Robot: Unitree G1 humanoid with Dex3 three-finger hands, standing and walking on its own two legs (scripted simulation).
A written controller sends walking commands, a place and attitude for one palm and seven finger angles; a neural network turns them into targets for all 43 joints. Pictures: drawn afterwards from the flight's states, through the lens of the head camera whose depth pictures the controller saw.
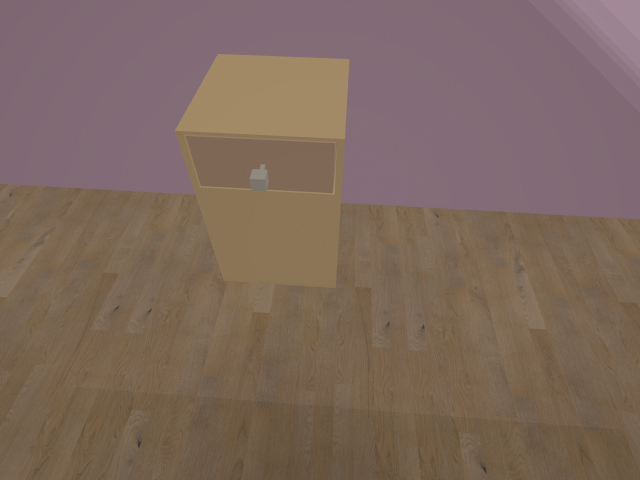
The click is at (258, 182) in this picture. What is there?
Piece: drawer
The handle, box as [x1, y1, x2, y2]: [250, 164, 268, 190]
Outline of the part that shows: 264,164 261,164 259,169 252,169 250,175 251,190 266,190 268,178 267,170 264,169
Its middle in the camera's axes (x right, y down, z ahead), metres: -0.16 -0.17 +1.04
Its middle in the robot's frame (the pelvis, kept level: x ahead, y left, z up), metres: +0.86 +0.20 -0.20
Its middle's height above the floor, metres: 0.58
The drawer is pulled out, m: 0.00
